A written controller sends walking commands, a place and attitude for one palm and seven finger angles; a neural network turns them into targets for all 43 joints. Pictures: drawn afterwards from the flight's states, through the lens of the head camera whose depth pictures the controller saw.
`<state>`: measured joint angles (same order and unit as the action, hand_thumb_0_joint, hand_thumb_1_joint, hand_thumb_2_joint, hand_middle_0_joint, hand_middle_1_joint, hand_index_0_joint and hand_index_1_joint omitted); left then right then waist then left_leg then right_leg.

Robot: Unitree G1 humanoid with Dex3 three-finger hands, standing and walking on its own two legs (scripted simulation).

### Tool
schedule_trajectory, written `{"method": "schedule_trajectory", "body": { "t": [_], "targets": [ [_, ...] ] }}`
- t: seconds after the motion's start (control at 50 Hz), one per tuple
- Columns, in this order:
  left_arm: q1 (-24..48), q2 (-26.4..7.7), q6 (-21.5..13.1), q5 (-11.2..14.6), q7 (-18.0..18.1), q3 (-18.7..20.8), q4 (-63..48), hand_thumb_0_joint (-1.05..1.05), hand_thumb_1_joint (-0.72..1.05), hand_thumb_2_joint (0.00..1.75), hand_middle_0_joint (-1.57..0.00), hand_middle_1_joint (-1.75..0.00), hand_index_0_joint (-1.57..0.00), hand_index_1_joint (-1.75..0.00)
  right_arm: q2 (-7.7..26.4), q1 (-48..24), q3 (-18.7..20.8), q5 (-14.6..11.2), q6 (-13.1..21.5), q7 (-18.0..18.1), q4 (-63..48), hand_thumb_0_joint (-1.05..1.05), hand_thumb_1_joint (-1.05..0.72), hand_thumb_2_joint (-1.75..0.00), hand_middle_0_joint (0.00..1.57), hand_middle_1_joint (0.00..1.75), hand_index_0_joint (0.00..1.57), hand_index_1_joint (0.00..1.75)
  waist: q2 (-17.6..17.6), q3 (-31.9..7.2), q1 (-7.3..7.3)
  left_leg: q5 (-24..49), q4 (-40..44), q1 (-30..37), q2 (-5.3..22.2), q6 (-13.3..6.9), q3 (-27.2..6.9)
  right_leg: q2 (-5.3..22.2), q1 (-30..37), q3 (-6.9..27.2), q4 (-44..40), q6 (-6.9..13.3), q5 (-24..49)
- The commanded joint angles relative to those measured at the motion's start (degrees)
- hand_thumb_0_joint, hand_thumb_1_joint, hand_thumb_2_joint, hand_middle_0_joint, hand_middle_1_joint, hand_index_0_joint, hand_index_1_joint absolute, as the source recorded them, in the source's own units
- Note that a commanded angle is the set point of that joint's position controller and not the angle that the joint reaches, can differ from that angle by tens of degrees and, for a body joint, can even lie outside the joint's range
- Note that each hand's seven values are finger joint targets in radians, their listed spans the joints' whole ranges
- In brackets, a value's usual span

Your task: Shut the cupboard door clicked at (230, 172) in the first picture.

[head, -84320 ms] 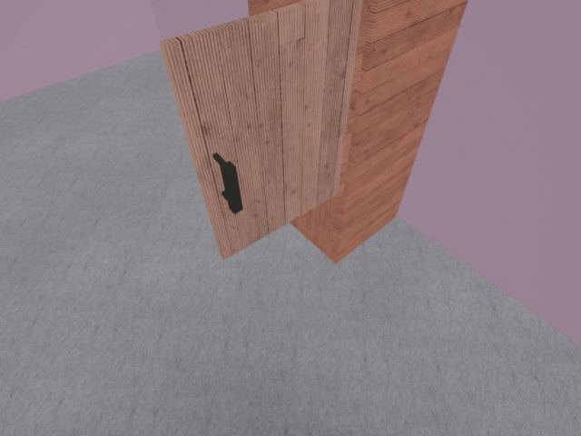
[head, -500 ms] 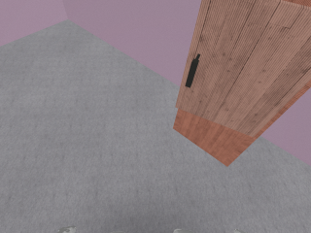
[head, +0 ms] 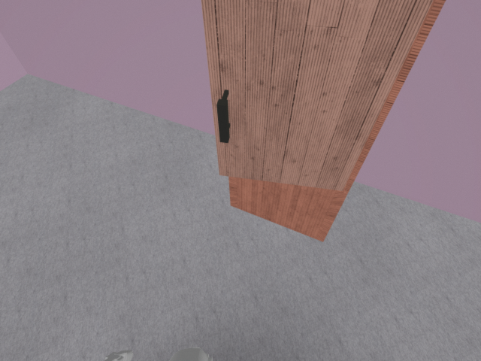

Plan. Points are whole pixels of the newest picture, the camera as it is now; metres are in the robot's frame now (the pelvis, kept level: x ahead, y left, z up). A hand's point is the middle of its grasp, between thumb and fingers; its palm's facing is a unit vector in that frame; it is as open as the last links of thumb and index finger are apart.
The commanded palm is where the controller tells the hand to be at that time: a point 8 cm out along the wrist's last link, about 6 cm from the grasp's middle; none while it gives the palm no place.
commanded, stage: turn to face it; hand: left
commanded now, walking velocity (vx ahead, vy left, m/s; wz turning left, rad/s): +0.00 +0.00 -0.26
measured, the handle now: (225, 116) +0.69 +0.07 -0.04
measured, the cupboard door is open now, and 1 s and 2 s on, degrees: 15 15 15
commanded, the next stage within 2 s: take the last steps up to it in 0.02 s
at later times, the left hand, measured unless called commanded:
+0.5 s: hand (162, 359) +0.15 +0.16 -0.16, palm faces -0.13 -0.97 -0.20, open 7.4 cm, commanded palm none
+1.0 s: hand (185, 315) +0.23 +0.13 -0.18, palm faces -0.10 -0.97 -0.21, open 7.3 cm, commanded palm none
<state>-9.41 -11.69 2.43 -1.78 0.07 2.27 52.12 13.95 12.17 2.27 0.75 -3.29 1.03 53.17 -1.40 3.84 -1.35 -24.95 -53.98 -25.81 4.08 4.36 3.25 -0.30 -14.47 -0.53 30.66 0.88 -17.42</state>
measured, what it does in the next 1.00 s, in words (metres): walks ahead: left foot, then right foot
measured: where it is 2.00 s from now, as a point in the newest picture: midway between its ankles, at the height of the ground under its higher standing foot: outside the picture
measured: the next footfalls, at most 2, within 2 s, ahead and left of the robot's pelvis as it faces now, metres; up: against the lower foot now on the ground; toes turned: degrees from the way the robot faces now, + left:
left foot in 0.10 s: +0.06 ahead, +0.12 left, +0.00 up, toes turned +2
right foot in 0.46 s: +0.06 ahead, -0.13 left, +0.00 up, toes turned -11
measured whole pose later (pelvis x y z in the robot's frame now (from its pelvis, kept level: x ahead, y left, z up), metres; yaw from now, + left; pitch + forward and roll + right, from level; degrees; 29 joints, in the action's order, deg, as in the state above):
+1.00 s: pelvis +0.18 -0.05 +0.00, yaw -7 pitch +0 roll +2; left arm -13.2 -10.2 0.9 -1.3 1.1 2.0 60.7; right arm 8.9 12.6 0.5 0.9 -0.2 2.1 60.1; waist 1.9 3.6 0.3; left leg -14.2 -30.9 -16.1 2.5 -0.1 8.2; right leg 2.1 -15.9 -1.1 33.6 0.4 -16.4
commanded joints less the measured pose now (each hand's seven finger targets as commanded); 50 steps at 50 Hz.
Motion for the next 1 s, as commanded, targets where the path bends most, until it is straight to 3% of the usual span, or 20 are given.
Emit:
{"method": "schedule_trajectory", "body": {
  "t": [0.0, 0.04, 0.08, 0.1, 0.18, 0.3, 0.38, 0.4, 0.44, 0.46, 0.5, 0.58, 0.7, 0.72, 0.76, 0.78, 0.82, 0.88, 0.94, 0.98],
  "targets": [
    [0.6, -11.6, -1.2, 0.2, 0.7, 3.7, -3.1, 0.0, 0.9, 0.9, -0.2, -0.3, -0.2, -0.3, 2.6, 2.8, 0.8, 0.0, 1.9, 0.3, -3.3, 0.0, -0.9, -0.9, 0.2, 0.3, 0.2, 0.3, 9.8, -5.1, 0.43, 4.7, 14.1, 5.6, -1.7, -0.8, 0.4, 12.5, 1.9, 12.4, -7.3, 8.7, 22.7],
    [1.1, -10.1, -0.9, 0.8, 0.7, 3.4, -2.8, 0.0, 0.9, 0.9, -0.2, -0.3, -0.2, -0.3, 3.3, 6.3, 0.8, 0.0, 2.6, 0.5, -1.8, 0.0, -0.9, -0.9, 0.2, 0.3, 0.2, 0.3, 7.9, -5.5, -1.35, 14.8, 27.0, 15.5, -1.3, -1.7, -0.3, 9.9, -3.5, 11.6, -3.7, 5.1, 17.5],
    [-3.0, -4.8, -0.3, 1.4, 0.2, 2.5, -3.4, 0.0, 0.9, 0.9, -0.2, -0.3, -0.2, -0.3, 11.1, 7.4, 1.8, 1.1, 3.3, 1.0, -2.2, 0.0, -0.9, -0.9, 0.2, 0.3, 0.2, 0.3, -14.6, -6.6, -0.18, 23.5, 34.9, 19.3, 16.4, -10.2, -19.1, -0.8, -10.9, 1.7, 10.4, -0.8, -6.9],
    [-0.5, -5.6, -0.2, 1.0, 0.2, 2.4, -3.8, 0.0, 0.9, 0.9, -0.2, -0.3, -0.2, -0.3, 11.0, 7.8, 1.9, 1.3, 3.5, 1.6, -2.1, 0.0, -0.9, -0.9, 0.2, 0.3, 0.2, 0.3, -13.6, -5.2, -1.52, 28.5, 37.3, 17.9, 19.7, -13.9, -23.3, -1.6, -13.3, 1.7, 20.8, -1.5, -15.9],
    [0.1, -4.6, -0.4, 0.4, -1.2, 2.6, -1.7, 0.0, 0.9, 0.9, -0.2, -0.3, -0.2, -0.3, 7.5, 4.9, 0.6, 1.6, 4.0, 1.8, -2.0, 0.0, -0.9, -0.9, 0.2, 0.3, 0.2, 0.3, -8.2, -4.4, -0.03, 20.9, 38.0, 17.7, 15.3, -13.0, -13.5, 1.4, -15.4, 2.0, 30.0, -1.9, -10.5],
    [2.7, -2.1, -1.3, 0.3, -2.3, 1.5, -1.0, 0.0, 0.9, 0.9, -0.2, -0.3, -0.2, -0.3, 7.7, 8.8, 1.6, 1.6, 4.4, 1.1, 1.7, 0.0, -0.9, -0.9, 0.2, 0.3, 0.2, 0.3, -8.1, -2.9, -1.86, 10.2, 39.6, 19.7, 13.6, -12.2, -8.4, 1.2, -11.0, -3.0, 13.2, -1.2, -7.7],
    [-3.4, -2.3, -2.3, 0.3, -2.3, 1.7, 1.9, 0.0, 0.9, 0.9, -0.2, -0.3, -0.2, -0.3, 7.3, 7.5, 1.8, 1.1, 4.2, 0.5, 3.1, 0.0, -0.9, -0.9, 0.2, 0.3, 0.2, 0.3, -5.7, -3.6, 1.2, 4.8, 33.9, 13.6, 10.9, -9.5, -4.5, -0.7, 3.6, -6.0, -4.4, -0.6, 1.7],
    [-6.7, -4.1, -2.7, 0.3, -1.9, 2.2, 3.4, 0.0, 0.9, 0.9, -0.2, -0.3, -0.2, -0.3, 5.8, 6.9, 1.6, 0.8, 4.2, 0.2, 3.1, 0.0, -0.9, -0.9, 0.2, 0.3, 0.2, 0.3, -1.6, -3.4, 2.71, 1.9, 29.7, 8.5, 8.1, -7.6, -1.5, 1.0, 10.4, -3.4, -8.5, 0.2, 2.3],
    [-14.4, -12.4, -3.5, 0.2, -0.7, 3.8, 6.2, 0.0, 0.9, 0.9, -0.2, -0.3, -0.2, -0.3, 0.9, 3.0, 0.3, 0.3, 4.5, -0.5, -0.1, 0.0, -0.9, -0.9, 0.2, 0.3, 0.2, 0.3, 16.6, -2.0, 6.58, -11.0, 8.5, -11.2, -1.6, -3.3, 6.5, 20.0, 20.7, 23.3, -19.7, 9.8, -12.3],
    [-16.2, -11.4, -3.7, 0.6, 0.0, 3.7, 6.8, 0.0, 0.9, 0.9, -0.2, -0.3, -0.2, -0.3, 2.9, -0.6, 0.7, 0.6, 4.1, -0.5, -1.0, 0.0, -0.9, -0.9, 0.2, 0.3, 0.2, 0.3, 13.9, 0.2, 7.59, -10.4, 0.0, -13.1, -0.3, -3.7, 1.6, 22.2, 16.7, 27.1, -21.9, 13.2, -13.4],
    [-12.0, -7.4, -4.2, 0.5, 0.5, 2.8, 6.7, 0.0, 0.9, 0.9, -0.2, -0.3, -0.2, -0.3, 2.9, -0.9, 1.0, 0.6, 4.5, -0.5, 0.1, 0.0, -0.9, -0.9, 0.2, 0.3, 0.2, 0.3, 12.3, 3.5, 4.85, -3.9, -5.4, -15.6, 2.0, -3.7, -2.0, 20.2, 14.4, 21.5, -20.1, 14.1, -1.7],
    [-7.5, -5.4, -5.4, 0.3, 0.6, 1.8, 6.4, 0.0, 0.9, 0.9, -0.2, -0.3, -0.2, -0.3, -1.0, 3.5, 0.4, 0.6, 4.3, -1.3, 2.4, 0.0, -0.9, -0.9, 0.2, 0.3, 0.2, 0.3, 7.1, 1.4, 0.46, 3.4, 3.2, -4.9, 1.8, -2.7, 0.7, 15.3, 6.9, 6.2, -17.6, 10.6, 16.2],
    [-8.0, -5.0, -5.0, 1.0, 0.5, 1.8, 8.7, 0.0, 0.9, 0.9, -0.2, -0.3, -0.2, -0.3, -0.7, 8.5, 0.0, 0.7, 5.6, -1.1, 4.5, 0.0, -0.9, -0.9, 0.2, 0.3, 0.2, 0.3, 5.0, -0.2, -1.87, 16.4, 23.7, 14.1, -1.8, -3.6, 4.3, 10.6, 1.5, 2.2, -9.5, 6.4, 13.7],
    [-8.9, -3.7, -4.8, 1.0, 0.4, 1.4, 8.8, 0.0, 0.9, 0.9, -0.2, -0.3, -0.2, -0.3, 1.6, 12.7, 0.4, 0.9, 6.1, -0.8, 5.9, 0.0, -0.9, -0.9, 0.2, 0.3, 0.2, 0.3, -0.3, -2.4, -3.14, 20.7, 26.1, 21.4, 0.2, -4.8, 0.2, 7.9, -1.7, 0.4, -1.3, 4.8, 13.1],
    [-10.4, -0.7, -4.6, 1.2, 0.3, 0.5, 6.7, 0.0, 0.9, 0.9, -0.2, -0.3, -0.2, -0.3, 9.6, 20.7, 2.1, 1.7, 5.9, 0.3, 7.0, 0.0, -0.9, -0.9, 0.2, 0.3, 0.2, 0.3, -14.2, -6.5, -4.69, 24.2, 34.6, 29.5, 19.8, -15.5, -24.7, -1.3, -13.7, -5.4, 23.7, 1.3, -17.0],
    [-7.7, -1.2, -4.1, 0.8, 0.7, 0.4, 6.0, 0.0, 0.9, 0.9, -0.2, -0.3, -0.2, -0.3, 8.9, 19.4, 1.6, 1.6, 5.6, 1.0, 7.1, 0.0, -0.9, -0.9, 0.2, 0.3, 0.2, 0.3, -15.0, -6.8, -4.59, 23.2, 37.8, 27.6, 20.8, -16.1, -25.9, 0.3, -16.6, -0.9, 31.1, 1.3, -18.3],
    [-5.3, -0.3, -3.5, 1.2, 0.6, 0.5, 6.3, 0.0, 0.9, 0.9, -0.2, -0.3, -0.2, -0.3, 3.9, 9.8, -0.2, 1.1, 5.4, 1.6, 4.6, 0.0, -0.9, -0.9, 0.2, 0.3, 0.2, 0.3, -8.1, -1.3, -0.98, 30.1, 38.3, 14.2, 17.6, -15.3, -18.1, 4.8, -11.8, 2.3, 28.4, 0.0, -12.4],
    [-9.2, 1.1, -1.9, 1.4, 0.7, 0.1, 8.1, 0.0, 0.9, 0.9, -0.2, -0.3, -0.2, -0.3, 3.6, 2.2, -0.5, 0.8, 4.9, 2.0, 4.0, 0.0, -0.9, -0.9, 0.2, 0.3, 0.2, 0.3, -4.8, -4.0, 2.29, 38.6, 34.9, 12.0, 13.5, -13.3, -7.6, 3.9, -0.6, -0.5, 8.9, -1.6, -9.1],
    [-12.3, -1.7, -1.6, 0.5, 1.1, 0.7, 8.8, 0.0, 0.9, 0.9, -0.2, -0.3, -0.2, -0.3, 3.5, 0.5, 0.5, -0.3, 3.5, 1.6, 4.2, 0.0, -0.9, -0.9, 0.2, 0.3, 0.2, 0.3, -0.2, -5.2, 3.23, 22.8, 30.3, 9.4, 7.0, -8.2, -3.4, 3.3, 4.7, 1.7, -4.2, -0.6, 9.6],
    [-8.7, -5.6, -1.9, 0.1, 1.3, 1.1, 6.9, 0.0, 0.9, 0.9, -0.2, -0.3, -0.2, -0.3, 1.4, 1.5, 0.7, -0.4, 2.9, 0.7, 4.0, 0.0, -0.9, -0.9, 0.2, 0.3, 0.2, 0.3, 1.4, -3.2, 1.8, 13.3, 28.5, 8.5, 2.1, -5.2, -0.9, 8.8, 1.6, 7.1, -6.2, 2.0, 17.5]
  ]
}}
